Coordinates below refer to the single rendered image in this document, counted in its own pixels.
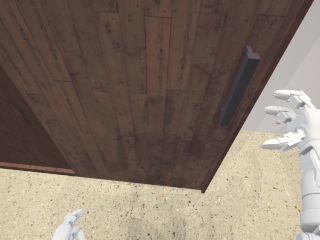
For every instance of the handle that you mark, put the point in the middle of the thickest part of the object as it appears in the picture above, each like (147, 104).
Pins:
(244, 76)

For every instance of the left robot hand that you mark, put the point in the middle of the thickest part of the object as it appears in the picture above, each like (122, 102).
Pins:
(65, 231)

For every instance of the robot right forearm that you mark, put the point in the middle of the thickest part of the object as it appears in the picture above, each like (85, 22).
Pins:
(309, 155)

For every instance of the wardrobe door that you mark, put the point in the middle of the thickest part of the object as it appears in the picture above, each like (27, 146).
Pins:
(23, 139)
(132, 90)

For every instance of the right robot hand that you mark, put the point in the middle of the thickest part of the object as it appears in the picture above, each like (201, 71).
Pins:
(308, 121)

